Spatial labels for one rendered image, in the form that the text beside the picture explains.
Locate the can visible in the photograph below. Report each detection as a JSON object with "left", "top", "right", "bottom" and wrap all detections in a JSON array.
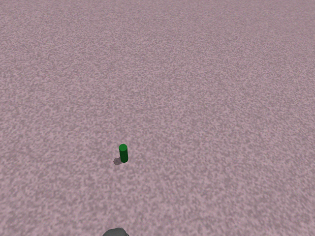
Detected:
[{"left": 119, "top": 144, "right": 128, "bottom": 163}]

